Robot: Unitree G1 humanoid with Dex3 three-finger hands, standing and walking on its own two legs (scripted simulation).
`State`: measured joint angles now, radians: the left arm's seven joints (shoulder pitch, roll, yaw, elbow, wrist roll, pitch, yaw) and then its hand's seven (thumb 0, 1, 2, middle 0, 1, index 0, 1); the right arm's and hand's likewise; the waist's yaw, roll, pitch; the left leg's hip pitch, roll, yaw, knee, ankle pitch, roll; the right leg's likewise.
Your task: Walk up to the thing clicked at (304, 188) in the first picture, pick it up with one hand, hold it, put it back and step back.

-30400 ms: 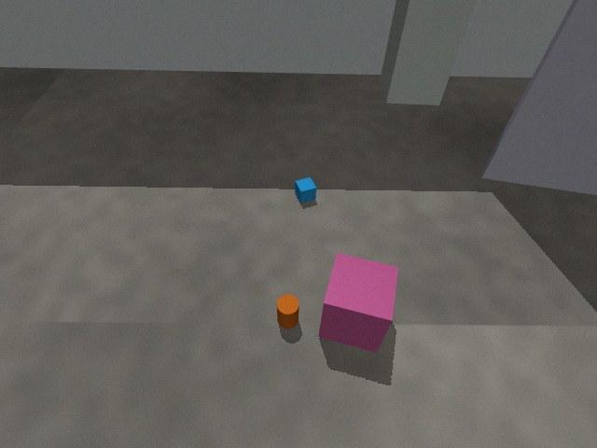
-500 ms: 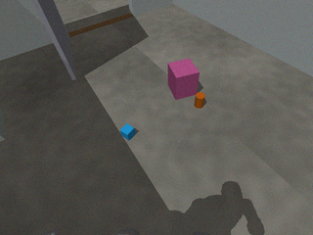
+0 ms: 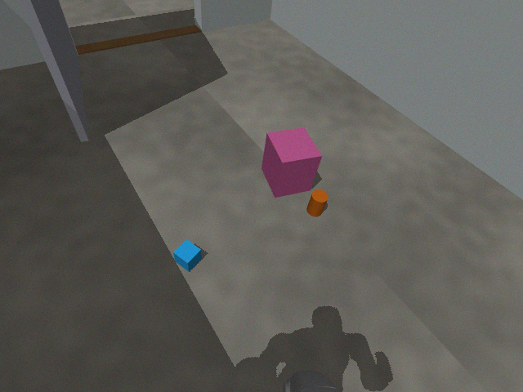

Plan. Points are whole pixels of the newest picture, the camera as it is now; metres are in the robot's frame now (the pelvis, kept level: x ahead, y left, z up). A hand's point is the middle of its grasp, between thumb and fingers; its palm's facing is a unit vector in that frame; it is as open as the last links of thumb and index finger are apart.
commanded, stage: walk up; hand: left
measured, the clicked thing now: (187, 255) +0.71 +0.23 -0.73
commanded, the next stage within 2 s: none
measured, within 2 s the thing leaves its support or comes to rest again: neither
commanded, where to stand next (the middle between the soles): +0.33 -0.02 m, yaw +0 degrees
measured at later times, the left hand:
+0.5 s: hand (136, 321) +0.25 +0.21 -0.11, palm faces -0.05 -0.91 -0.40, open 7.4 cm
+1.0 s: hand (132, 301) +0.30 +0.24 -0.17, palm faces -0.07 -0.94 -0.33, open 7.4 cm
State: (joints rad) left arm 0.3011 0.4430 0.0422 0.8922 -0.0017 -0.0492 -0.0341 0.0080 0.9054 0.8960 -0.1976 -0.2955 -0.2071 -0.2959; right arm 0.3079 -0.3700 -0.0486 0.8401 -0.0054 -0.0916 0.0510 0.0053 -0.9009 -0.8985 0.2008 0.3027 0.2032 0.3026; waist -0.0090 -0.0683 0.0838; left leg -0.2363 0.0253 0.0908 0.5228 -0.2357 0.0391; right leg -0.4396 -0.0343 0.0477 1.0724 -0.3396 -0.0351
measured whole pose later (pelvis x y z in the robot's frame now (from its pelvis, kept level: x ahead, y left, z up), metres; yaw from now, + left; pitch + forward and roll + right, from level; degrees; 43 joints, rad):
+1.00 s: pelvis +0.24 -0.02 -0.01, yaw -1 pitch -2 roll +0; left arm 0.27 0.41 0.03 0.91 0.01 -0.01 -0.02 0.01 0.90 0.90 -0.20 -0.30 -0.21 -0.30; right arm 0.25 -0.37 -0.03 0.86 -0.02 -0.05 0.02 0.01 -0.90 -0.90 0.20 0.30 0.21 0.30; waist 0.00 -0.05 0.10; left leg -0.31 0.05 0.04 0.58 -0.22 0.01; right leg -0.37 -0.04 0.00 0.85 -0.47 -0.02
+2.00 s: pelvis +0.28 -0.03 +0.01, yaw +0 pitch -2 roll +0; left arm 0.10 0.36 0.00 1.16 0.01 -0.02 0.00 0.01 0.90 0.90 -0.20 -0.30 -0.21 -0.30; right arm 0.09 -0.36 -0.01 1.15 -0.01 -0.01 0.02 0.01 -0.90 -0.90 0.20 0.30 0.20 0.30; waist 0.01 0.01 0.04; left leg -0.14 0.03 0.01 0.38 -0.20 -0.01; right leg -0.12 -0.05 -0.04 0.36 -0.19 0.04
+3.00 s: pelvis +0.28 -0.04 +0.01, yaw -1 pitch -2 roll +0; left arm 0.10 0.35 0.00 1.15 0.01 -0.01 0.00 0.01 0.90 0.90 -0.20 -0.30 -0.21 -0.30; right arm 0.10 -0.35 -0.01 1.16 -0.01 -0.01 0.01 0.01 -0.90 -0.90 0.20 0.30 0.20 0.30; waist 0.00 0.01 0.04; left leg -0.12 0.04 0.00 0.32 -0.16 -0.04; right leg -0.11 -0.04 -0.04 0.33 -0.17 0.02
